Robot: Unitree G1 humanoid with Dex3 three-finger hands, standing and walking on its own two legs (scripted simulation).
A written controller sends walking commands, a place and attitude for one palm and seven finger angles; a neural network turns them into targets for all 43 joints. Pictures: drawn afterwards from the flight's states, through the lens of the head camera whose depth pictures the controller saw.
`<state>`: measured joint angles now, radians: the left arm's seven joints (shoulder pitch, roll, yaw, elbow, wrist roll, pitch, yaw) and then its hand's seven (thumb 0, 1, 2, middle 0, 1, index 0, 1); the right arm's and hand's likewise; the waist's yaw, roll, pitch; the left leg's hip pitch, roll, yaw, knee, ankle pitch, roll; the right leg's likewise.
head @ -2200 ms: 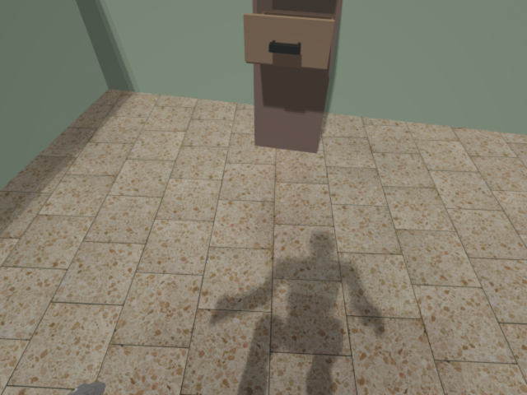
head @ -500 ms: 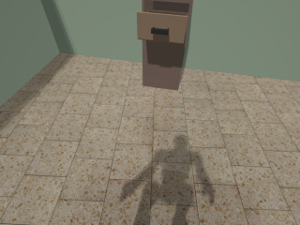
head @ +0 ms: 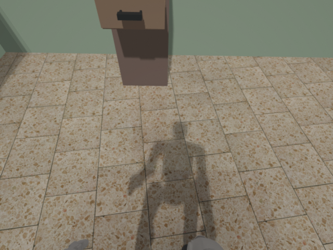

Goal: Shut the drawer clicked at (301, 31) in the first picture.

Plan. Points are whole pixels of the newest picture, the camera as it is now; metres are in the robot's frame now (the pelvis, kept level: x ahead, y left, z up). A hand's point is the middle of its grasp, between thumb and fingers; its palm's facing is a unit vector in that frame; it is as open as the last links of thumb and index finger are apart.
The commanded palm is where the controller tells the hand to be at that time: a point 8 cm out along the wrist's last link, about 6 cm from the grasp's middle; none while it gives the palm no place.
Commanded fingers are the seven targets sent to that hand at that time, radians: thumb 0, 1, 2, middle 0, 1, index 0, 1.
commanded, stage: walk to a spot facing it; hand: left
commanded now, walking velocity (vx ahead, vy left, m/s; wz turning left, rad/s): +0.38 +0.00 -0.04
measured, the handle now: (130, 14) +1.13 +0.21 +0.01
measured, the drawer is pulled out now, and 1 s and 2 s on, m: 0.28 0.28 0.28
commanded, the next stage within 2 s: turn to face it in 0.84 s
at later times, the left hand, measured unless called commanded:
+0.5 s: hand (90, 233) +0.18 +0.22 -0.16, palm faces +0.04 -0.99 -0.12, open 7.3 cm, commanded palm none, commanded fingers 0.00 0.90 0.90 -0.20 -0.30 -0.20 -0.30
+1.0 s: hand (131, 125) +0.55 +0.15 -0.15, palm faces -0.11 -0.98 -0.19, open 7.3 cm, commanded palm none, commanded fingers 0.00 0.90 0.90 -0.20 -0.30 -0.20 -0.30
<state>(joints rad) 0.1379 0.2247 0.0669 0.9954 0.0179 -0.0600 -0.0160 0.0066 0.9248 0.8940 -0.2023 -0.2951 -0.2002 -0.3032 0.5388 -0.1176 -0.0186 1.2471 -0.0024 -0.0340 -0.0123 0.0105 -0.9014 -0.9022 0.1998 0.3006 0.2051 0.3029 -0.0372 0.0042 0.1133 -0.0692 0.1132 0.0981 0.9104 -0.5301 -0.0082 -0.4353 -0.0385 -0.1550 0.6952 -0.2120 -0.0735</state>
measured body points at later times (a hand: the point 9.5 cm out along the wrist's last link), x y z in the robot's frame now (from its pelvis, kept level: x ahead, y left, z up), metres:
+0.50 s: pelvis +0.21 +0.05 +0.02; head +0.21 +0.08 +0.47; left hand +0.18 +0.27 -0.15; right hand +0.28 -0.19 -0.10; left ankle +0.23 +0.13 -0.71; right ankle +0.14 -0.08 -0.62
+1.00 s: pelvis +0.43 -0.02 +0.01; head +0.45 -0.02 +0.46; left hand +0.55 +0.20 -0.13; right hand +0.33 -0.22 -0.15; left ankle +0.36 +0.12 -0.62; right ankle +0.48 -0.12 -0.71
